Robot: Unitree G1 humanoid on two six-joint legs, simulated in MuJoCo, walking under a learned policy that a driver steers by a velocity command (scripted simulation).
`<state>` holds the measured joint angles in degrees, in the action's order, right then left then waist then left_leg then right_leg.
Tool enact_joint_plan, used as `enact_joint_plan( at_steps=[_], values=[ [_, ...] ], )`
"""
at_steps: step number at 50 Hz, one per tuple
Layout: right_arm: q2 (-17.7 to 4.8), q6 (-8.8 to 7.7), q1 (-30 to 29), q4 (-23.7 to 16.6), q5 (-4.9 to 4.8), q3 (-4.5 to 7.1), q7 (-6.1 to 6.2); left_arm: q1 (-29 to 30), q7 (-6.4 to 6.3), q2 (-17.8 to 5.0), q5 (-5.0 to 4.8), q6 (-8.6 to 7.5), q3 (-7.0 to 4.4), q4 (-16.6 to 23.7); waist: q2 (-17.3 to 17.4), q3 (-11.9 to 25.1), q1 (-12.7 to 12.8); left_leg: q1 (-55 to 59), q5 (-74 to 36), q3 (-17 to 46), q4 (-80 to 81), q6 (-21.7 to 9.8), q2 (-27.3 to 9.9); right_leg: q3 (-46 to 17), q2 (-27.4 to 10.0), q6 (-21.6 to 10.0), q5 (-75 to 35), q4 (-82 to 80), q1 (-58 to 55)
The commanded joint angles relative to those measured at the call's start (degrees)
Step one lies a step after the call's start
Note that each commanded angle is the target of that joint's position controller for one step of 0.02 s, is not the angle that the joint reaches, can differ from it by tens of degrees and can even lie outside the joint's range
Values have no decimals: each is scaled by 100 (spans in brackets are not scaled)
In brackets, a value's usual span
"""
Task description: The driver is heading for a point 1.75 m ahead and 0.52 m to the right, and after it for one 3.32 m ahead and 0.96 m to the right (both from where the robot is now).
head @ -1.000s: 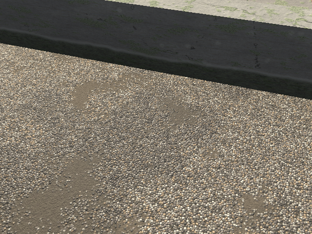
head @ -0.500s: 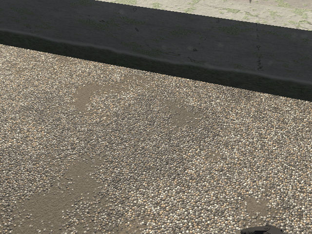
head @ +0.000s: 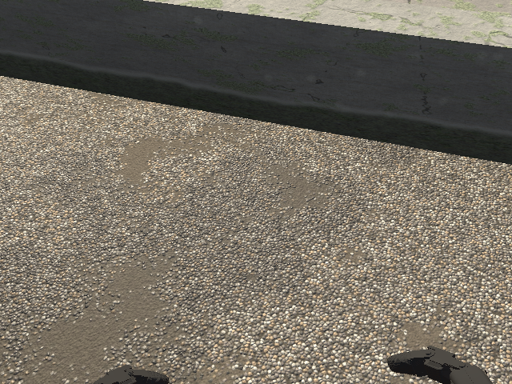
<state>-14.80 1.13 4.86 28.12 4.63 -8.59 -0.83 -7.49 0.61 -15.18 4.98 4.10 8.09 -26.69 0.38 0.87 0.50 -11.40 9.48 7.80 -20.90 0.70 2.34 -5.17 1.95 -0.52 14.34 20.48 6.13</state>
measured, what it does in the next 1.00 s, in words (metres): stands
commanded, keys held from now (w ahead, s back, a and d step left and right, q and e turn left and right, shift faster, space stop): w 1.00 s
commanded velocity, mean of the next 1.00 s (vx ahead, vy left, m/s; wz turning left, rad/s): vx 0.50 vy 0.00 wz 0.00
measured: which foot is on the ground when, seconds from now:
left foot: down 0.00-1.00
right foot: down 0.00-1.00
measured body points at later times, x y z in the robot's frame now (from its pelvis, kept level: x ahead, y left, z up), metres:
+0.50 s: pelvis +0.00 +0.00 +0.00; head -0.01 -0.01 +0.45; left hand +0.20 +0.20 -0.06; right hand +0.22 -0.20 -0.05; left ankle +0.02 +0.13 -0.75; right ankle -0.04 -0.12 -0.75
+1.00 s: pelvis -0.01 -0.01 +0.00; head -0.01 -0.01 +0.45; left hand +0.20 +0.20 -0.06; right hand +0.21 -0.21 -0.05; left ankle +0.02 +0.13 -0.75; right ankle -0.04 -0.12 -0.75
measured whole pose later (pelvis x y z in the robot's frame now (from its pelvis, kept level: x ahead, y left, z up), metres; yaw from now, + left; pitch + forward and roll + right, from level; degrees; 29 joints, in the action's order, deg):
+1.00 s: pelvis -0.01 -0.01 +0.00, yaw +0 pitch +0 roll +0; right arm -14.6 1.3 6.3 28.8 4.6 -8.5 -0.8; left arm -8.1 0.6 -14.6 4.9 4.2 8.1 -27.5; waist 0.5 1.5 0.2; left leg -11.3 8.5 7.7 -19.7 1.4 1.2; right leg -5.5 2.8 -1.0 12.9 18.7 5.7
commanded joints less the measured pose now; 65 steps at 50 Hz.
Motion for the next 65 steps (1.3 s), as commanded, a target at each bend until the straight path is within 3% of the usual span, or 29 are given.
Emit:
enact_joint_plan(
  at_steps=[1, 65],
  values=[
    [-506, -105, -569, -578, -4, 191, 14, 463, -27, -522, -8, -99, -191, 559, -31, 537, -8, 136, -1218, 324, 149, -188, -519, -439, -490, -90, -917, -254, -139],
    [-464, -84, -341, -475, -4, 187, 27, 372, -18, -452, -8, -86, -184, 433, -2, 486, -34, 169, -1112, 299, 310, -140, -584, -547, -472, -161, -1003, -465, -155]
  ],
)
Velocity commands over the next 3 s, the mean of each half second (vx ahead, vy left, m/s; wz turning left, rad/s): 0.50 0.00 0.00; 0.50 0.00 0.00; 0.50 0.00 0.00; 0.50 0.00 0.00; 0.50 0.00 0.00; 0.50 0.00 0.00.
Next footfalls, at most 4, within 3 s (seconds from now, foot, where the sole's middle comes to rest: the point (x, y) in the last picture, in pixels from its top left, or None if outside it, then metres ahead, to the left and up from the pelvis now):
none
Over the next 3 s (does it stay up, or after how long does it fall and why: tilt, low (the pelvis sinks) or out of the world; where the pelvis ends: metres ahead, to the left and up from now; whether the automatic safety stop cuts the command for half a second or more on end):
stays up -0.01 0.00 0.00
